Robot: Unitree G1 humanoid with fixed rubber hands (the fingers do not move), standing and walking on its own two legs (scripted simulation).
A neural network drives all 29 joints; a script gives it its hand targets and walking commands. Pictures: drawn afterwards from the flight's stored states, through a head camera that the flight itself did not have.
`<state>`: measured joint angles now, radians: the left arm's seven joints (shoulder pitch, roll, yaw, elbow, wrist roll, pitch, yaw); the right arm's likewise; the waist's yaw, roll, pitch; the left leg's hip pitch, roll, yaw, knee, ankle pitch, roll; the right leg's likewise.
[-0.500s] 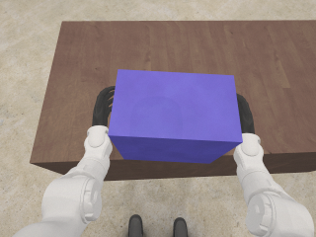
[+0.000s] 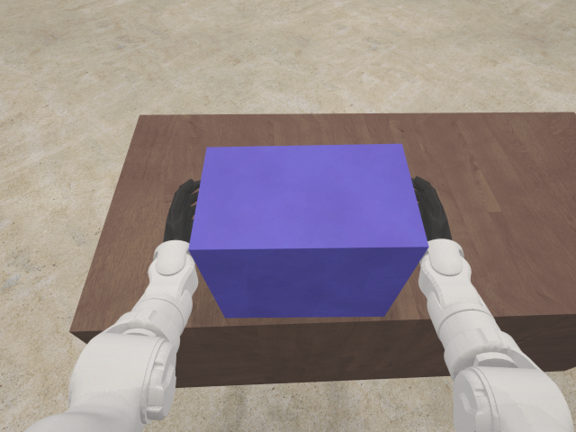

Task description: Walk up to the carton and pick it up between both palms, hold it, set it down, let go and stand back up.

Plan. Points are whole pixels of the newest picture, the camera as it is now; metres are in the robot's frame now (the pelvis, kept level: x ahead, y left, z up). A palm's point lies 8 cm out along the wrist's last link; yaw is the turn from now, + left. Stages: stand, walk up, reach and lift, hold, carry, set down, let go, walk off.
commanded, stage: reach and lift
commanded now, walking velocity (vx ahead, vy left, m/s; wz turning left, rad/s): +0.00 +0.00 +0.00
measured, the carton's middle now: (304, 240) +0.41 -0.04 -0.01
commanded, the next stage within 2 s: none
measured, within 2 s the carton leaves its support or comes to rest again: neither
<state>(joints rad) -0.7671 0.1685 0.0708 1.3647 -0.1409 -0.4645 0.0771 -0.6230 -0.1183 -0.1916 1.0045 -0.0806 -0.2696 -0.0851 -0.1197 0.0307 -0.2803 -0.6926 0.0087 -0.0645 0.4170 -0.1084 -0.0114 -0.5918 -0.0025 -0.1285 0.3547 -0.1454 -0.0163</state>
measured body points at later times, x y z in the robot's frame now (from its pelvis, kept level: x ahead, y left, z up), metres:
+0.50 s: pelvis +0.01 +0.00 +0.01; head +0.03 +0.00 +0.46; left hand +0.42 +0.15 +0.06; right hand +0.37 -0.22 +0.07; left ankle +0.03 +0.12 -0.74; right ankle -0.01 -0.11 -0.74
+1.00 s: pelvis +0.02 -0.01 +0.02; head +0.01 +0.01 +0.47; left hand +0.40 +0.16 +0.12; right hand +0.36 -0.21 +0.11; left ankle +0.03 +0.12 -0.74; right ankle -0.01 -0.11 -0.74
